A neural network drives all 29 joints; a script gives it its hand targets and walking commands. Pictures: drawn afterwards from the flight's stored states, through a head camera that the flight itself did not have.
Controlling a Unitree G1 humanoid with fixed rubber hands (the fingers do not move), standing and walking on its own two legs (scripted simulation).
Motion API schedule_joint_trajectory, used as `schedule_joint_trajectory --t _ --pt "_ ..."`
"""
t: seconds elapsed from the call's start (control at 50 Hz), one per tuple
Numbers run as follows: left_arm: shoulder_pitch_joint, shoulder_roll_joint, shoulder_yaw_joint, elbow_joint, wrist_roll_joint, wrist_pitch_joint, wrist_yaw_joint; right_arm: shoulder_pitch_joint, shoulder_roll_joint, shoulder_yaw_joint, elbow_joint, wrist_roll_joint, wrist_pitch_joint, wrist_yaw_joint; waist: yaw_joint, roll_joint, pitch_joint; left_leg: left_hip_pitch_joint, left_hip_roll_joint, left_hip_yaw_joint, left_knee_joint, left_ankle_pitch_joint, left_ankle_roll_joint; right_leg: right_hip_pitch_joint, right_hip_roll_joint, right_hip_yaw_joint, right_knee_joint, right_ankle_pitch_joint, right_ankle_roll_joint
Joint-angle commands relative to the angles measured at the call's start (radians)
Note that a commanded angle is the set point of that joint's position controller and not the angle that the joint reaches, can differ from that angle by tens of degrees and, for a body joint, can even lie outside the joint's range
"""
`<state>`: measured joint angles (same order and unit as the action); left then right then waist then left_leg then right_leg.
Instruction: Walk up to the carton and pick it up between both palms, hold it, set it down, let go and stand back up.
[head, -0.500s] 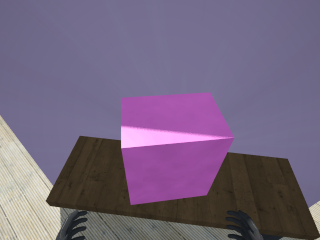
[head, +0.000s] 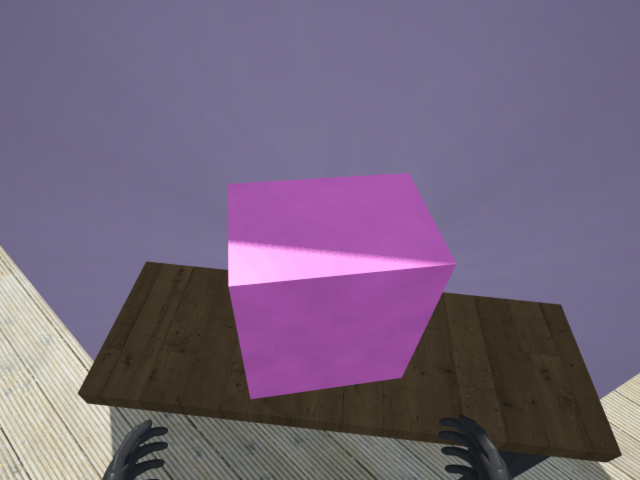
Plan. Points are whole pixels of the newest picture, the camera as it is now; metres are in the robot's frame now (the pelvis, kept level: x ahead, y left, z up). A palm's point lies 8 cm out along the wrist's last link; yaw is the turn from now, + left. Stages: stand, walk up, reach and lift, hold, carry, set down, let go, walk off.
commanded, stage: set down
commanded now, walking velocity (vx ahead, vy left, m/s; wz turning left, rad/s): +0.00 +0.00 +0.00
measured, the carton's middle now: (325, 292) +0.39 -0.01 +0.00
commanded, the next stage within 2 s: let go in 0.62 s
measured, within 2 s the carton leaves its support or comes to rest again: neither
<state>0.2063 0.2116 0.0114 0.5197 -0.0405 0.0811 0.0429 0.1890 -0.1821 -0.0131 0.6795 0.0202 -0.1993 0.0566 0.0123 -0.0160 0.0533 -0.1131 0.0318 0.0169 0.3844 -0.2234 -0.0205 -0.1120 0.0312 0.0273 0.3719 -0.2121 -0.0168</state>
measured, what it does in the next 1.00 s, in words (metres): stands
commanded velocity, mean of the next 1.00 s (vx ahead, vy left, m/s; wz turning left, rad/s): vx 0.00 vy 0.00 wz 0.00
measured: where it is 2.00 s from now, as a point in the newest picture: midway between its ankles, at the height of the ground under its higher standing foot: outside the picture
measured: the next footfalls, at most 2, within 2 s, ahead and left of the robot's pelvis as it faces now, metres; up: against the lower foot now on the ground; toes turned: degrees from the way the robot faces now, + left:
none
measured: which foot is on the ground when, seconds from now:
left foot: down 0.00-1.00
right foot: down 0.00-1.00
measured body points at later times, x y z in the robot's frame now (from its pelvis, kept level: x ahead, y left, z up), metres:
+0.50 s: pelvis +0.00 +0.01 +0.00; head +0.01 +0.02 +0.45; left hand +0.16 +0.24 -0.10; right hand +0.17 -0.22 -0.08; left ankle -0.01 +0.13 -0.75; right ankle +0.00 -0.11 -0.75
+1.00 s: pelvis -0.01 +0.00 +0.00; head -0.01 +0.01 +0.45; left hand +0.15 +0.24 -0.10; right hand +0.17 -0.22 -0.08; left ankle -0.01 +0.13 -0.75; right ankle +0.00 -0.11 -0.75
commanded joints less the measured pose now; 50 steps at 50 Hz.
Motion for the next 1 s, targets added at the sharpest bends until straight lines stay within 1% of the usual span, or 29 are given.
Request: schedule_joint_trajectory --t 0.0,0.02,0.04,0.06,0.08,0.1,0.16,0.22,0.24,0.3,0.34,0.38,0.42,0.44,0.46,0.48,0.52,0.54,0.58,0.62,0.66,0.68,0.72,0.78,0.86,0.88,0.92,0.96,0.98 --pt "-0.083 0.111 0.054 -0.136 0.010 -0.018 -0.011 -0.088 -0.098 -0.031 -0.093 -0.005 -0.015 -0.031 0.005 0.037 -0.066 0.088 -0.039 0.054 -0.027 0.191 -0.004 -0.059 -0.021 -0.023 -0.073 0.139 -0.008" --pt "-0.093 0.102 0.053 -0.046 0.026 -0.003 -0.022 -0.088 -0.085 -0.019 -0.027 -0.023 -0.005 -0.036 -0.001 0.021 -0.029 0.079 -0.045 0.054 -0.030 0.147 0.000 -0.076 -0.023 -0.017 -0.082 0.099 -0.002" --pt "-0.089 0.106 0.054 -0.167 0.007 -0.016 -0.012 -0.089 -0.102 -0.041 -0.110 -0.008 -0.017 -0.037 0.009 0.039 -0.077 0.090 -0.031 0.055 -0.034 0.191 -0.007 -0.038 -0.019 -0.030 -0.069 0.138 -0.007" --pt "-0.103 0.104 0.062 -0.066 0.023 0.002 -0.023 -0.091 -0.092 -0.034 -0.046 -0.028 -0.001 -0.038 0.004 0.028 -0.042 0.079 -0.041 0.056 -0.030 0.154 -0.002 -0.057 -0.022 -0.022 -0.076 0.106 -0.007" --pt "-0.101 0.114 0.059 -0.145 0.010 -0.006 -0.017 -0.094 -0.103 -0.049 -0.101 -0.023 -0.012 -0.041 0.001 0.017 -0.074 0.091 -0.039 0.053 -0.030 0.157 -0.003 -0.059 -0.016 -0.026 -0.076 0.102 -0.004" --pt "-0.102 0.110 0.058 -0.084 0.026 0.006 -0.022 -0.096 -0.095 -0.044 -0.066 -0.035 -0.007 -0.044 0.002 0.019 -0.044 0.087 -0.038 0.058 -0.033 0.142 -0.002 -0.073 -0.019 -0.028 -0.080 0.077 -0.007" --pt "-0.111 0.114 0.061 -0.114 0.022 0.003 -0.019 -0.098 -0.090 -0.053 -0.092 -0.044 -0.006 -0.041 0.000 0.025 -0.049 0.065 -0.035 0.054 -0.039 0.122 0.004 -0.049 -0.015 -0.033 -0.067 0.064 -0.012" --pt "-0.100 0.089 0.044 -0.159 0.018 0.000 -0.006 -0.088 -0.105 -0.059 -0.096 -0.023 -0.005 -0.034 -0.005 0.065 -0.078 0.071 -0.026 0.047 -0.049 0.141 -0.007 -0.029 -0.009 -0.044 -0.057 0.074 -0.015" --pt "-0.100 0.096 0.040 -0.109 0.026 0.009 -0.010 -0.086 -0.095 -0.062 -0.048 -0.034 0.004 -0.030 -0.014 0.062 -0.059 0.068 -0.030 0.045 -0.044 0.145 -0.004 -0.048 -0.007 -0.040 -0.055 0.068 -0.017" --pt "-0.107 0.098 0.048 -0.103 0.029 0.009 -0.015 -0.099 -0.096 -0.055 -0.065 -0.040 -0.003 -0.031 -0.002 0.043 -0.061 0.056 -0.031 0.047 -0.037 0.139 -0.003 -0.045 -0.009 -0.043 -0.049 0.062 -0.012" --pt "-0.112 0.090 0.040 -0.095 0.047 0.013 -0.008 -0.097 -0.100 -0.058 -0.006 -0.039 0.000 -0.024 -0.013 0.075 -0.047 0.062 -0.032 0.035 -0.038 0.150 -0.009 -0.045 -0.005 -0.043 -0.051 0.075 -0.014" --pt "-0.114 0.095 0.046 -0.121 0.041 0.007 -0.008 -0.109 -0.093 -0.048 -0.047 -0.034 -0.011 -0.025 -0.002 0.077 -0.058 0.070 -0.035 0.047 -0.038 0.162 -0.012 -0.042 -0.008 -0.041 -0.048 0.078 -0.014" --pt "-0.119 0.089 0.045 -0.120 0.038 0.003 -0.007 -0.101 -0.095 -0.056 -0.035 -0.037 -0.015 -0.023 0.004 0.064 -0.062 0.085 -0.031 0.034 -0.029 0.183 -0.005 -0.049 -0.005 -0.045 -0.044 0.099 -0.015" --pt "-0.128 0.088 0.039 -0.118 0.037 0.003 -0.007 -0.109 -0.106 -0.055 -0.024 -0.035 -0.014 -0.025 -0.003 0.080 -0.067 0.086 -0.030 0.037 -0.035 0.176 -0.010 -0.044 -0.009 -0.044 -0.046 0.092 -0.014" --pt "-0.124 0.085 0.039 -0.108 0.036 0.005 -0.010 -0.106 -0.105 -0.053 -0.035 -0.039 -0.014 -0.025 -0.003 0.060 -0.066 0.088 -0.033 0.039 -0.036 0.174 -0.009 -0.052 -0.003 -0.047 -0.051 0.096 -0.010" --pt "-0.123 0.085 0.033 -0.120 0.038 0.006 -0.008 -0.109 -0.110 -0.065 -0.034 -0.044 -0.011 -0.025 -0.011 0.079 -0.064 0.080 -0.026 0.032 -0.038 0.163 -0.007 -0.046 -0.006 -0.047 -0.046 0.082 -0.019" --pt "-0.130 0.083 0.029 -0.127 0.033 0.004 -0.007 -0.111 -0.108 -0.069 -0.039 -0.038 -0.015 -0.027 -0.011 0.074 -0.073 0.078 -0.029 0.039 -0.039 0.164 -0.007 -0.043 -0.005 -0.048 -0.042 0.087 -0.018" --pt "-0.118 0.078 0.030 -0.118 0.038 0.007 -0.005 -0.104 -0.125 -0.069 -0.036 -0.032 -0.010 -0.024 0.000 0.079 -0.067 0.076 -0.023 0.028 -0.047 0.160 -0.008 -0.029 0.000 -0.052 -0.041 0.069 -0.018" --pt "-0.118 0.081 0.033 -0.105 0.039 0.009 -0.011 -0.113 -0.128 -0.070 -0.045 -0.041 -0.015 -0.024 -0.004 0.051 -0.069 0.069 -0.031 0.035 -0.040 0.164 -0.002 -0.035 0.004 -0.050 -0.041 0.077 -0.021" --pt "-0.110 0.082 0.036 -0.114 0.033 0.006 -0.009 -0.102 -0.144 -0.070 -0.052 -0.042 -0.012 -0.026 0.003 0.062 -0.083 0.093 -0.024 0.034 -0.039 0.173 -0.003 -0.023 -0.004 -0.043 -0.044 0.094 -0.014" --pt "-0.114 0.082 0.026 -0.112 0.040 0.009 -0.008 -0.110 -0.127 -0.076 -0.027 -0.044 -0.009 -0.022 -0.014 0.069 -0.056 0.074 -0.027 0.025 -0.046 0.170 -0.008 -0.023 -0.004 -0.049 -0.039 0.081 -0.021" --pt "-0.122 0.092 0.030 -0.119 0.038 0.007 -0.008 -0.111 -0.130 -0.077 -0.024 -0.041 -0.010 -0.023 -0.002 0.071 -0.064 0.077 -0.029 0.031 -0.043 0.172 -0.006 -0.030 -0.004 -0.050 -0.040 0.077 -0.019" --pt "-0.115 0.090 0.035 -0.102 0.044 0.008 -0.010 -0.104 -0.140 -0.066 -0.027 -0.050 -0.007 -0.025 -0.008 0.058 -0.050 0.083 -0.029 0.032 -0.044 0.173 -0.003 -0.026 -0.003 -0.048 -0.041 0.082 -0.016" --pt "-0.117 0.097 0.041 -0.097 0.040 0.007 -0.012 -0.105 -0.146 -0.079 -0.037 -0.054 -0.006 -0.027 0.003 0.070 -0.030 0.086 -0.023 0.031 -0.047 0.153 0.000 -0.035 -0.004 -0.047 -0.047 0.057 -0.020" --pt "-0.116 0.099 0.047 -0.087 0.034 0.007 -0.016 -0.097 -0.148 -0.067 -0.038 -0.057 0.002 -0.030 0.004 0.044 -0.015 0.078 -0.028 0.038 -0.039 0.153 0.008 -0.036 -0.007 -0.044 -0.050 0.065 -0.016" --pt "-0.122 0.105 0.039 -0.073 0.042 0.005 -0.015 -0.097 -0.150 -0.065 -0.031 -0.060 0.008 -0.033 -0.006 0.035 -0.023 0.081 -0.030 0.038 -0.036 0.147 0.010 -0.033 -0.011 -0.040 -0.047 0.060 -0.012" --pt "-0.127 0.116 0.047 -0.104 0.033 -0.002 -0.012 -0.093 -0.144 -0.071 -0.045 -0.061 0.007 -0.032 -0.003 0.063 -0.039 0.072 -0.023 0.023 -0.029 0.148 0.008 -0.021 -0.017 -0.036 -0.041 0.068 -0.019" --pt "-0.110 0.116 0.044 -0.079 0.043 -0.003 -0.012 -0.077 -0.154 -0.063 -0.030 -0.072 0.011 -0.031 0.001 0.043 -0.036 0.081 -0.024 0.028 -0.026 0.158 0.011 -0.030 -0.016 -0.035 -0.036 0.066 -0.017" --pt "-0.125 0.117 0.038 -0.091 0.038 -0.002 -0.011 -0.092 -0.150 -0.068 -0.026 -0.064 0.013 -0.034 -0.003 0.057 -0.045 0.083 -0.021 0.029 -0.027 0.151 0.005 -0.031 -0.017 -0.037 -0.035 0.061 -0.013"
